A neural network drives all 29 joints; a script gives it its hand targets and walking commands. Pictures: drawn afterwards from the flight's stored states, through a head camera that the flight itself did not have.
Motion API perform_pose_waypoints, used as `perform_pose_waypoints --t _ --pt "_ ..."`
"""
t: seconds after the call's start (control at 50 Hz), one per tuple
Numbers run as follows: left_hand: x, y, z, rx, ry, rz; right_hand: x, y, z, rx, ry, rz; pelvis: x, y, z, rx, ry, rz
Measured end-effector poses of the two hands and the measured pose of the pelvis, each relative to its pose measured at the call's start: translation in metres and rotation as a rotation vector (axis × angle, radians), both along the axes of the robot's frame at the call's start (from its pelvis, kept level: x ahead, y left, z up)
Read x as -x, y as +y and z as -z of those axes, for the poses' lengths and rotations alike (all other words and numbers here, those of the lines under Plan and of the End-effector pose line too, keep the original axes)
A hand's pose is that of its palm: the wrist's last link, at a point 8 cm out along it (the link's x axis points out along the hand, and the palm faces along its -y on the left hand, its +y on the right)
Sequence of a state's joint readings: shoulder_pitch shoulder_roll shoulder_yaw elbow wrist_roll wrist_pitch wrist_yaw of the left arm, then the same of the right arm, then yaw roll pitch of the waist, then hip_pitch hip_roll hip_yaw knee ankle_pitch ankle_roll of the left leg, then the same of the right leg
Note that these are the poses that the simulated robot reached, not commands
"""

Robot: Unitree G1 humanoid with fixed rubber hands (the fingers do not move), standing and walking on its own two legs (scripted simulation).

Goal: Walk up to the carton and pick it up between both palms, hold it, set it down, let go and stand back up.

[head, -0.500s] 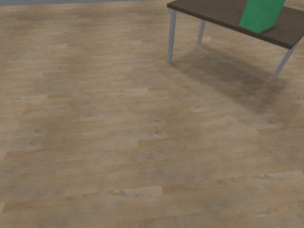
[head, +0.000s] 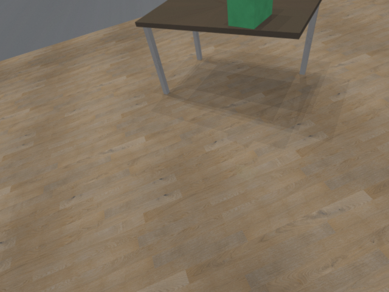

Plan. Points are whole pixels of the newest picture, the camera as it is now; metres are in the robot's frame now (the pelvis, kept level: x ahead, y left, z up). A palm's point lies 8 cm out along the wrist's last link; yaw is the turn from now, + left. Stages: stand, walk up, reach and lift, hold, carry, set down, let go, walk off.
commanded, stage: walk up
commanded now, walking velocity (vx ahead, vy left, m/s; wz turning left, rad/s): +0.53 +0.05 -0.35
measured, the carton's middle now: out of the picture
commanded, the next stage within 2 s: none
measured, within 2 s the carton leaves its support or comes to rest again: neither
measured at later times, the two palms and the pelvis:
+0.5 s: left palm (151, 255) +0.24 +0.16 -0.14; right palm (297, 175) +0.46 -0.26 -0.16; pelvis +0.35 -0.05 -0.02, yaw -5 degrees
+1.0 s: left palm (199, 103) +0.77 +0.03 -0.09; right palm (326, 150) +0.54 -0.36 -0.15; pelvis +0.62 -0.15 +0.01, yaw -9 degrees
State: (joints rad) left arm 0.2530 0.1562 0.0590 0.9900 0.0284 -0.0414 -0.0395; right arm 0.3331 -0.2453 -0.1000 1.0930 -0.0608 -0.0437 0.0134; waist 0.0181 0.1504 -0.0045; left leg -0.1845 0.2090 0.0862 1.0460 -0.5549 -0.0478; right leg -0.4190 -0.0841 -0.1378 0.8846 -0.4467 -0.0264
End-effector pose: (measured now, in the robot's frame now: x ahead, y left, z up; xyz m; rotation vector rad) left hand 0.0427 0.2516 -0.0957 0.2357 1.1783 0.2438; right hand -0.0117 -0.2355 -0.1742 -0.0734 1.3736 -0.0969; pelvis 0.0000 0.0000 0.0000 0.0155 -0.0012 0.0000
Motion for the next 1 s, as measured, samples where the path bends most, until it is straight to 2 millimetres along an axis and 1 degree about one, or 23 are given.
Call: perform_pose_waypoints --t 0.04,0.12,0.16,0.2,0.28,0.32,0.38,0.42,0.46,0.5,0.52,0.58,0.62,0.66,0.72,0.76,0.78,0.82,0.86,0.9,0.94,0.96,1.0 --pt "0.003 -0.021 -0.003 0.026 0.056 -0.029 -0.040 -0.005 -0.015 -0.023 -0.051 -0.010 -0.021 -0.010 -0.012 -0.017 0.006 0.014" --pt "0.011 -0.063 -0.012 0.102 0.211 -0.046 -0.130 -0.019 -0.056 -0.024 -0.171 -0.008 -0.066 -0.032 -0.038 -0.036 0.027 0.047" --pt "0.012 -0.081 -0.013 0.142 0.280 -0.052 -0.174 -0.028 -0.071 -0.006 -0.220 -0.013 -0.089 -0.041 -0.043 -0.042 0.030 0.066" --pt "0.009 -0.097 -0.012 0.175 0.338 -0.062 -0.214 -0.038 -0.078 0.017 -0.252 -0.015 -0.112 -0.047 -0.044 -0.041 0.027 0.084" --pt "-0.013 -0.115 -0.008 0.197 0.415 -0.094 -0.286 -0.050 -0.074 0.045 -0.277 -0.010 -0.169 -0.050 -0.035 -0.029 0.017 0.098" --pt "-0.032 -0.116 -0.005 0.189 0.436 -0.113 -0.323 -0.050 -0.066 0.041 -0.280 -0.013 -0.201 -0.049 -0.027 -0.025 0.016 0.101" --pt "-0.070 -0.112 0.007 0.171 0.466 -0.121 -0.382 -0.040 -0.049 0.016 -0.300 -0.022 -0.252 -0.047 -0.011 -0.024 0.019 0.110" --pt "-0.103 -0.106 0.021 0.159 0.486 -0.110 -0.423 -0.032 -0.034 0.000 -0.328 -0.021 -0.289 -0.046 0.006 -0.034 0.021 0.116" --pt "-0.143 -0.097 0.036 0.139 0.499 -0.091 -0.454 -0.024 -0.023 -0.015 -0.327 -0.016 -0.322 -0.049 0.018 -0.106 0.015 0.090" --pt "-0.196 -0.089 0.046 0.123 0.468 -0.072 -0.471 -0.021 -0.015 -0.019 -0.313 -0.010 -0.349 -0.049 0.022 -0.129 0.019 0.087" --pt "-0.227 -0.087 0.047 0.120 0.435 -0.057 -0.473 -0.024 -0.013 -0.017 -0.304 0.016 -0.359 -0.047 0.022 -0.106 0.025 0.097" --pt "-0.331 -0.078 0.037 0.094 0.306 0.064 -0.464 -0.035 -0.013 0.006 -0.248 0.140 -0.392 -0.045 0.009 -0.066 0.006 0.142" --pt "-0.410 -0.074 0.024 0.057 0.187 0.168 -0.448 -0.040 -0.019 0.025 -0.201 0.204 -0.414 -0.048 -0.002 -0.068 -0.019 0.163" --pt "-0.492 -0.077 0.007 0.020 0.043 0.252 -0.426 -0.043 -0.025 0.033 -0.123 0.245 -0.436 -0.055 -0.010 -0.065 -0.040 0.157" --pt "-0.601 -0.096 -0.024 0.001 -0.196 0.301 -0.393 -0.046 -0.032 0.031 0.047 0.265 -0.468 -0.068 -0.018 -0.056 -0.063 0.139" --pt "-0.654 -0.118 -0.044 0.022 -0.321 0.312 -0.383 -0.050 -0.037 0.025 0.143 0.274 -0.490 -0.078 -0.021 -0.060 -0.064 0.163" --pt "-0.675 -0.131 -0.051 0.036 -0.358 0.325 -0.384 -0.053 -0.039 0.021 0.173 0.279 -0.501 -0.082 -0.022 -0.062 -0.062 0.181" --pt "-0.707 -0.156 -0.056 0.060 -0.383 0.368 -0.396 -0.060 -0.039 0.013 0.192 0.293 -0.523 -0.092 -0.023 -0.066 -0.055 0.199" --pt "-0.732 -0.179 -0.051 0.077 -0.365 0.400 -0.419 -0.068 -0.035 -0.004 0.179 0.304 -0.545 -0.106 -0.020 -0.073 -0.045 0.182" --pt "-0.749 -0.199 -0.038 0.088 -0.328 0.405 -0.448 -0.078 -0.028 -0.030 0.168 0.298 -0.569 -0.122 -0.014 -0.077 -0.028 0.171" --pt "-0.752 -0.215 -0.024 0.092 -0.265 0.393 -0.483 -0.094 -0.022 -0.048 0.159 0.269 -0.591 -0.135 -0.011 -0.028 -0.017 0.189" --pt "-0.748 -0.219 -0.017 0.091 -0.231 0.385 -0.503 -0.104 -0.020 -0.046 0.146 0.253 -0.601 -0.142 -0.011 -0.010 -0.016 0.184" --pt "-0.730 -0.218 -0.004 0.094 -0.143 0.328 -0.548 -0.125 -0.027 -0.024 0.092 0.231 -0.621 -0.155 -0.013 -0.032 -0.020 0.157"
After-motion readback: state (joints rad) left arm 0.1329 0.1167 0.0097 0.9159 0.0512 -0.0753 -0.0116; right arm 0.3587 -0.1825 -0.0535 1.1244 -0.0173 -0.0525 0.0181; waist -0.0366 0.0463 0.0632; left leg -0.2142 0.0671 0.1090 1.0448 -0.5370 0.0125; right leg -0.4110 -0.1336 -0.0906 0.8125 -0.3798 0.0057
